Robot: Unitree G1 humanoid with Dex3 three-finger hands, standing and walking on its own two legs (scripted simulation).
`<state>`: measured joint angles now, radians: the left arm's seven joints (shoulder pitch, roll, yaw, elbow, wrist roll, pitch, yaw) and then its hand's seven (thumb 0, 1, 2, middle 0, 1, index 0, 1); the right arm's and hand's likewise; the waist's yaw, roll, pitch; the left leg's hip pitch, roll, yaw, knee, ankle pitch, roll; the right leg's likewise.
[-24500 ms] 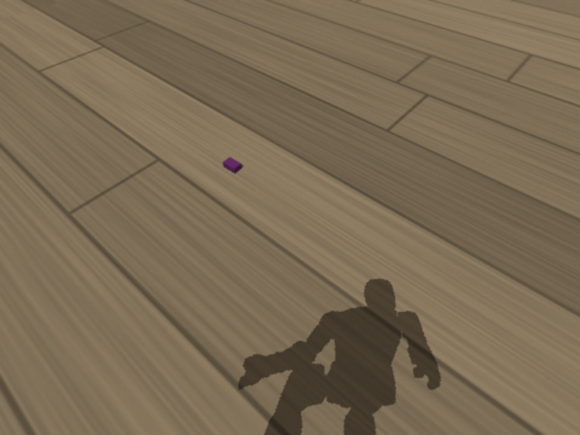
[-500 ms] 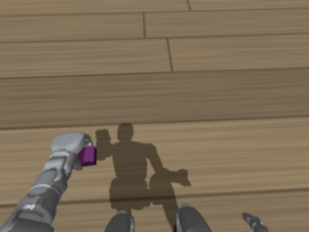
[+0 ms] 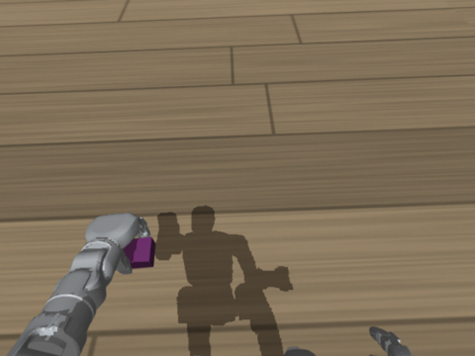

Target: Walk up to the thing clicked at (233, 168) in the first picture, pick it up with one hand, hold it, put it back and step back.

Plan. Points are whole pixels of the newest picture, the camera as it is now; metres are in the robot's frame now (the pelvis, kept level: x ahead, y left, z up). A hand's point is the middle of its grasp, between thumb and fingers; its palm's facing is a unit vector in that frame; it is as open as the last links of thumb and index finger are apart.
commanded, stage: hold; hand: left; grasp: from above
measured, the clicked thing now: (132, 253) +0.33 +0.22 -0.10
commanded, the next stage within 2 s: crouch in 1.66 s
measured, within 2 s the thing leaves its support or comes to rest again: neither
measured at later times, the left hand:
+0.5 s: hand (121, 248) +0.31 +0.22 -0.02, palm faces -0.45 -0.04 -0.89, open 7.8 cm
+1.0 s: hand (122, 250) +0.30 +0.21 -0.01, palm faces -0.44 -0.04 -0.90, open 7.8 cm
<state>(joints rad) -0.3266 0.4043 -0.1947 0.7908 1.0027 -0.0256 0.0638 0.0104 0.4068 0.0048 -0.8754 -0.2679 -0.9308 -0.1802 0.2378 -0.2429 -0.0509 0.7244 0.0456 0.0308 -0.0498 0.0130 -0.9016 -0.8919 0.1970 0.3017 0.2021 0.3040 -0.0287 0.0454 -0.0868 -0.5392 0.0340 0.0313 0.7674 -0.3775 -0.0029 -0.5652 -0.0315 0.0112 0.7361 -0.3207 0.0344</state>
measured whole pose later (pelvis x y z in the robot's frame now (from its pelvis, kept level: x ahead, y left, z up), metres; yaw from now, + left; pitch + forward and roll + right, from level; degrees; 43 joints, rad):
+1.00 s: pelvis +0.00 -0.01 +0.02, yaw -1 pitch +2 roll +1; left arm -0.24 0.41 -0.20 0.60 0.98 -0.03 -0.05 0.01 0.39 0.01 -0.91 -0.22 -0.96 -0.14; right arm 0.19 -0.25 -0.03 0.67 0.07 0.09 -0.07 0.01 -0.91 -0.89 0.20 0.30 0.20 0.30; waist 0.01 0.06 -0.03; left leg -0.30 0.03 0.05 0.54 -0.28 -0.02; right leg -0.36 -0.03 0.02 0.57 -0.25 0.02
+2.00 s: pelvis +0.00 -0.01 +0.02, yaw +0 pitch +3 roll +1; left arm -0.28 0.40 -0.20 0.74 1.03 -0.07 0.04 0.00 0.37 0.05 -0.92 -0.21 -0.96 -0.15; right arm 0.18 -0.24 -0.03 0.67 0.06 0.11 -0.06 0.01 -0.90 -0.89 0.20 0.30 0.20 0.30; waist 0.00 0.03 -0.02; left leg -0.31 0.03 0.04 0.53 -0.27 -0.01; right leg -0.37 -0.03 0.02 0.55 -0.24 0.02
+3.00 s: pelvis -0.07 +0.00 -0.31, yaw -1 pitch +39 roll -5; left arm -1.02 0.63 0.02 1.37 1.25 -0.13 0.32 0.00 0.39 0.04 -0.90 -0.22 -0.95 -0.15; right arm 0.18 -0.25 0.00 0.71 -0.10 -0.04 0.08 0.01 -0.90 -0.90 0.20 0.30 0.20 0.30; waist -0.25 0.03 -0.13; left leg -2.06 0.01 -0.08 2.08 -0.69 -0.01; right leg -2.05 -0.04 -0.01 2.00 -0.63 0.04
